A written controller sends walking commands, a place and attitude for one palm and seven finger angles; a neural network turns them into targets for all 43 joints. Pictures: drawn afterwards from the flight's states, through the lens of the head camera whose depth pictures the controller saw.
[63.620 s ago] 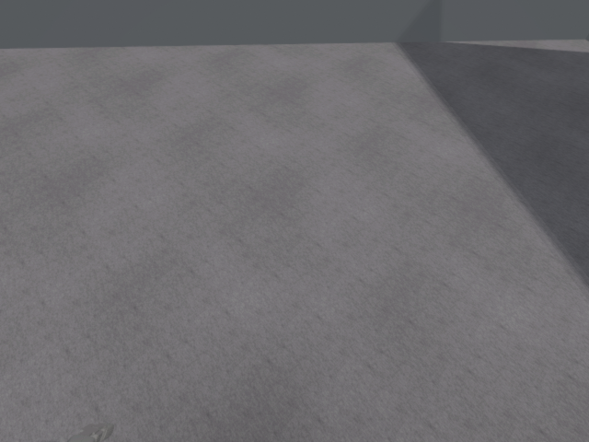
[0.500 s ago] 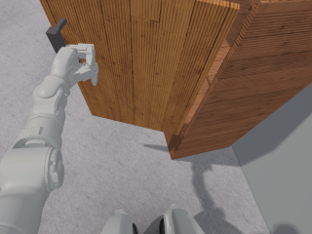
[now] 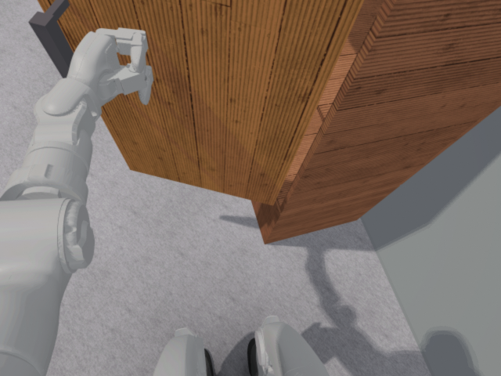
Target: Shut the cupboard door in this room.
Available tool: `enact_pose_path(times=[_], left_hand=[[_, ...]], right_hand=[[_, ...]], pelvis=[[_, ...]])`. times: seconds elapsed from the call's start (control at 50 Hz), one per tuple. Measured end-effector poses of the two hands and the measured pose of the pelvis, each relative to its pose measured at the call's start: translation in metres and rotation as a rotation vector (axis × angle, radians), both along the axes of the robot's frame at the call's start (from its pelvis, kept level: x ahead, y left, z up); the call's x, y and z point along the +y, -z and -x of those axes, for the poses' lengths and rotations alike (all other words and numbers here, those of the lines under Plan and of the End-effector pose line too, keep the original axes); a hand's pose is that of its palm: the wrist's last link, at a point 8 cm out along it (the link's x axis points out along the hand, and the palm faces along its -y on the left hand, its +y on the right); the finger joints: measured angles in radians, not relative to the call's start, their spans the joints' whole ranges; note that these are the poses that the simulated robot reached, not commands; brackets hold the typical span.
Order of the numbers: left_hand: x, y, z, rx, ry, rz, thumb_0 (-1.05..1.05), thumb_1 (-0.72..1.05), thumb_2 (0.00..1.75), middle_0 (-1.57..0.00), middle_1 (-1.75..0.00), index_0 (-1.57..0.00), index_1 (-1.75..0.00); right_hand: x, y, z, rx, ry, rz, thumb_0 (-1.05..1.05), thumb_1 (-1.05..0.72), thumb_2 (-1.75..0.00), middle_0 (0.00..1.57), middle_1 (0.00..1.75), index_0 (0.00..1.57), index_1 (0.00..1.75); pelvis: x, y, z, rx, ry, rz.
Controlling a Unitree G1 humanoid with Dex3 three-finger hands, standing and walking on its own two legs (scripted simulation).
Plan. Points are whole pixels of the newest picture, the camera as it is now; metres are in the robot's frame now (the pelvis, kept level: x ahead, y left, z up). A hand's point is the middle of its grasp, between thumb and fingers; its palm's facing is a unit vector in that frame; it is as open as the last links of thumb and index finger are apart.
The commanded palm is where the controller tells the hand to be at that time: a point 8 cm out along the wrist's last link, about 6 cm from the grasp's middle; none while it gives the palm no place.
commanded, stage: push the door shut along its arc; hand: left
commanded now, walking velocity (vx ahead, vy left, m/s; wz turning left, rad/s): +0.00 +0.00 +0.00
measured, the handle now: (73, 54) +0.59 +0.19 +0.10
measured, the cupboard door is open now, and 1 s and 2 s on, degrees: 61 56 56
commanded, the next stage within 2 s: pull the fist back off the door in 0.02 s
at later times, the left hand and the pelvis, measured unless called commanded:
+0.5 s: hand (162, 74) +0.55 +0.07 +0.10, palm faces +0.05 -1.00 -0.01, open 3.1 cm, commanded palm +0.51 +0.11 +0.10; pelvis +0.01 +0.00 +0.01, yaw -1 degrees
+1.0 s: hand (158, 122) +0.46 +0.07 +0.10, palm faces +0.04 -1.00 -0.02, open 3.1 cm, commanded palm +0.44 +0.12 +0.10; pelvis +0.01 -0.01 +0.02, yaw +0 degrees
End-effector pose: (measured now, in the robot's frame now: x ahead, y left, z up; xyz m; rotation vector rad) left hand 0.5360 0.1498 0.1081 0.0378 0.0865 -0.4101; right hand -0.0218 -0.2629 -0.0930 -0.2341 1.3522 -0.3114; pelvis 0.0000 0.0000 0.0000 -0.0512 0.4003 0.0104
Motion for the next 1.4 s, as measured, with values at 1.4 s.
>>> enact_pose_path(times=[1.4], left_hand=[[0.013,-0.016,0.138,-0.126,-0.478,0.017,0.02,0.90,0.90,-1.30,-1.50,-1.30,-1.50]], right_hand=[[0.008,-0.020,-0.071,-0.237,-0.059,-0.148,0.01,-0.91,-0.90,0.20,0.30,0.20,0.29]], pelvis=[[-0.011,-0.042,-0.008,-0.208,0.036,-0.049]])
